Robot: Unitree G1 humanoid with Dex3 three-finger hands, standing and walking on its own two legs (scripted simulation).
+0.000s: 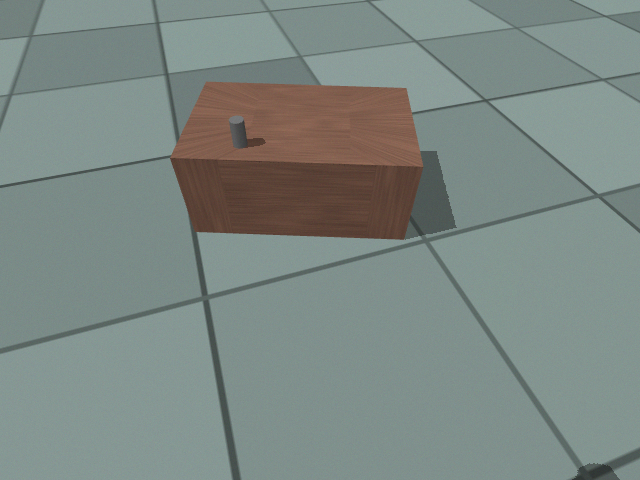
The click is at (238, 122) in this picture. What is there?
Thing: squat round
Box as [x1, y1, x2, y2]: [229, 116, 246, 148]
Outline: 232,116 229,118 229,123 233,145 238,148 244,147 246,145 246,137 243,118 241,116
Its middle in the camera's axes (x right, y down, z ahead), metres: -0.30 -0.41 +1.42
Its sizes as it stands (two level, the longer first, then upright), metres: 0.053 0.053 0.104
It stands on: a support 0.39 m high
